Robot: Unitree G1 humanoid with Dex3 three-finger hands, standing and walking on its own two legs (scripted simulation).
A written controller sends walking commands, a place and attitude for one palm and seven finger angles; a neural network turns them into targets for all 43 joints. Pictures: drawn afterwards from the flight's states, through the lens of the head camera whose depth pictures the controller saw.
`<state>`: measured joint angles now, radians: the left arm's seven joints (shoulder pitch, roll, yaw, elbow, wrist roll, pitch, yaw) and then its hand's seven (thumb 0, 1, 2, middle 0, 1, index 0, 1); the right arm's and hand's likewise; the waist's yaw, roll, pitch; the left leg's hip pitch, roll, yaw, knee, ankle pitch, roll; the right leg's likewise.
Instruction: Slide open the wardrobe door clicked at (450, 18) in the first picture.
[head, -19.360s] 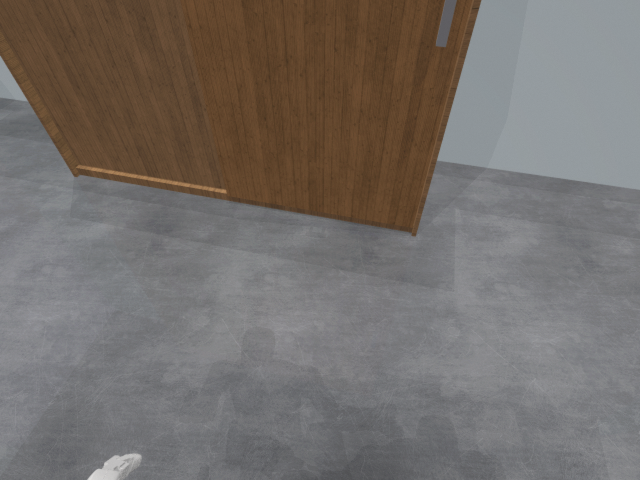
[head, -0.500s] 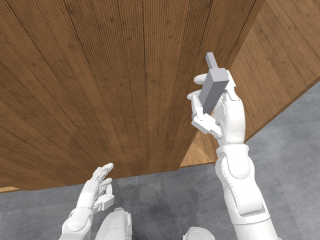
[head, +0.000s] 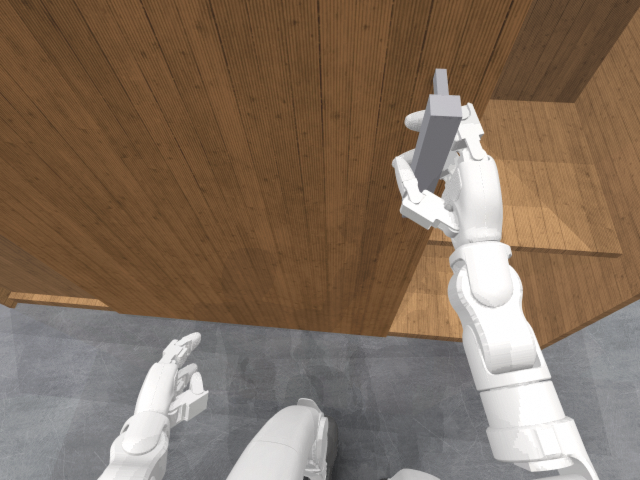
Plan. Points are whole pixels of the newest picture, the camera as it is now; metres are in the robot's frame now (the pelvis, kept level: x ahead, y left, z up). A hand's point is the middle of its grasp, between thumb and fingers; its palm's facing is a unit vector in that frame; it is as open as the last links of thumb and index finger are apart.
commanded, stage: step sideways, sliding the door along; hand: right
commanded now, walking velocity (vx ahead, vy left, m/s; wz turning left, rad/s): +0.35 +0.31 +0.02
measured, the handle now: (425, 150) +0.44 -0.07 +0.14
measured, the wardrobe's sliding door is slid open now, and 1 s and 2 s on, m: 0.42 0.50 0.50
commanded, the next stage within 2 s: stop walking and hold the door there in 0.62 s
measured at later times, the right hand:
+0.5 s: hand (325, 182) +0.39 +0.03 +0.14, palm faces +0.18 +0.98 -0.07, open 6.5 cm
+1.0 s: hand (332, 176) +0.40 +0.03 +0.13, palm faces +0.49 +0.82 -0.30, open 6.4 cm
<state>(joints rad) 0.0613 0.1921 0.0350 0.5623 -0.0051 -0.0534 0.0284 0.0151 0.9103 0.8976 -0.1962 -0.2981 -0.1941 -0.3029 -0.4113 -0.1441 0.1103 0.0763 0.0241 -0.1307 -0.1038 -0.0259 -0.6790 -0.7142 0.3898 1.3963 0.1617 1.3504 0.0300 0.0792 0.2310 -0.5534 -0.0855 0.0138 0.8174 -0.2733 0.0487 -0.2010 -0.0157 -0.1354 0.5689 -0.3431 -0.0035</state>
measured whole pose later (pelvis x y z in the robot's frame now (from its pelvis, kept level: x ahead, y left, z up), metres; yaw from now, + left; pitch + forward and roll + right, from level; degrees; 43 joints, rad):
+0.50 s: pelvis -0.03 +0.17 +0.00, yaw -2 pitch +0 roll +1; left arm 0.07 0.26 0.05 0.67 -0.04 -0.03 0.07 0.02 0.91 0.90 -0.20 -0.30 -0.20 -0.30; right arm -0.61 -0.14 0.00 0.32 0.08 -0.04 -0.21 0.01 -0.73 -0.81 0.33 1.39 0.16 1.40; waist -0.06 -0.05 0.21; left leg -0.38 0.07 0.11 0.81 -0.36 0.01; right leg -0.31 -0.07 -0.13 0.64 -0.27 -0.02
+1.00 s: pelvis +0.03 +0.33 +0.01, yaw -1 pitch -1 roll -2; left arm 0.05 0.32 0.03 0.69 -0.05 -0.03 0.08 0.01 0.91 0.90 -0.20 -0.30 -0.20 -0.30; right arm -0.39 -0.41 -0.41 0.51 0.06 -0.11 -0.09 -0.12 -0.55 -0.81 0.42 1.33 0.36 1.38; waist -0.01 -0.07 0.15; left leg -0.35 0.10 0.02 0.58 -0.22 -0.04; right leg -0.42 0.01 -0.06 1.02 -0.54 0.06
